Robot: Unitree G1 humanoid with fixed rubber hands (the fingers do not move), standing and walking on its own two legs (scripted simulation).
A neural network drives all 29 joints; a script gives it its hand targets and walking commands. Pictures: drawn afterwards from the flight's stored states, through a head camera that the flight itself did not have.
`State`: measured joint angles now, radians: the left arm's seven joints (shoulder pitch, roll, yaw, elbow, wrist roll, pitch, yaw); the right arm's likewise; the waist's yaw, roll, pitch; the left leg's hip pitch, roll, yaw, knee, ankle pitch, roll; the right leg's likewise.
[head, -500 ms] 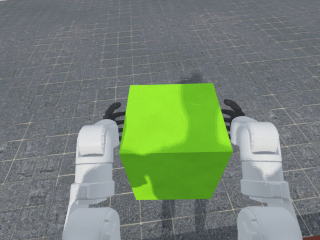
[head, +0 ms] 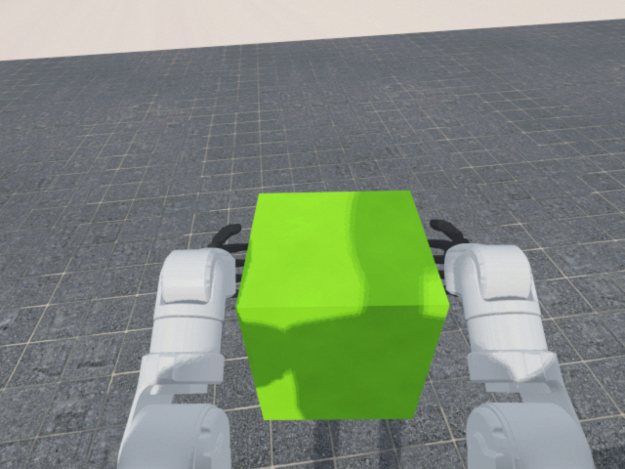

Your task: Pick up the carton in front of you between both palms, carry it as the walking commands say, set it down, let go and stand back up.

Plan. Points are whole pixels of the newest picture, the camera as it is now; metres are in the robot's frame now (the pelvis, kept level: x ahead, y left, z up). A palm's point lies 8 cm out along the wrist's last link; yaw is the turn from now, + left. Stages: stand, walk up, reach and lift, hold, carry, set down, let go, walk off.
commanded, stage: carry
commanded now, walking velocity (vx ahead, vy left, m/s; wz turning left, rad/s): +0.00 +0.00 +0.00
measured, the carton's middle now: (336, 306) +0.34 +0.00 +0.06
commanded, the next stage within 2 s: none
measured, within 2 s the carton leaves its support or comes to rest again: neither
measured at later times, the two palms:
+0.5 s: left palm (215, 279) +0.33 +0.15 +0.13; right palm (456, 276) +0.33 -0.15 +0.13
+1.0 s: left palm (211, 281) +0.33 +0.16 +0.13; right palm (454, 278) +0.33 -0.14 +0.13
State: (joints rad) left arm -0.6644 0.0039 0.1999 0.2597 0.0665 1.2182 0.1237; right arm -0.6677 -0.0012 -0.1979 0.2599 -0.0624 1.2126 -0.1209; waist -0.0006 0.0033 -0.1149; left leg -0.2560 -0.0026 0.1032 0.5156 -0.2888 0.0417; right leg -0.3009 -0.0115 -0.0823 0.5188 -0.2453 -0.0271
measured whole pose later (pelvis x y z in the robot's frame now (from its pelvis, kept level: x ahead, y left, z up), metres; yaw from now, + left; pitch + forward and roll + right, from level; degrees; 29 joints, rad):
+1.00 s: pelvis -0.02 +0.01 +0.00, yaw +0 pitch +1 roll +0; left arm -0.67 0.01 0.20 0.24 0.06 1.23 0.12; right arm -0.67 0.00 -0.20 0.24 -0.07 1.22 -0.12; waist 0.00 0.00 -0.09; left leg -0.29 0.00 0.11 0.53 -0.27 0.05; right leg -0.33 -0.02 -0.08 0.52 -0.21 -0.02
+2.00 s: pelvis -0.02 +0.01 +0.00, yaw +0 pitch +1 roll +0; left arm -0.68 0.01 0.20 0.24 0.07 1.23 0.12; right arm -0.67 0.00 -0.20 0.23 -0.07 1.22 -0.12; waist 0.00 0.00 -0.09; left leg -0.29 0.00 0.12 0.53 -0.26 0.06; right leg -0.33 -0.03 -0.09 0.51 -0.20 -0.01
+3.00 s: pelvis -0.02 +0.02 +0.00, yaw +0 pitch +2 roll +0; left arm -0.68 0.01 0.20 0.23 0.07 1.23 0.12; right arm -0.67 0.00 -0.20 0.23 -0.06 1.22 -0.12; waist 0.00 0.00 -0.08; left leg -0.30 0.00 0.13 0.53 -0.26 0.06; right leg -0.33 -0.04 -0.09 0.51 -0.20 0.00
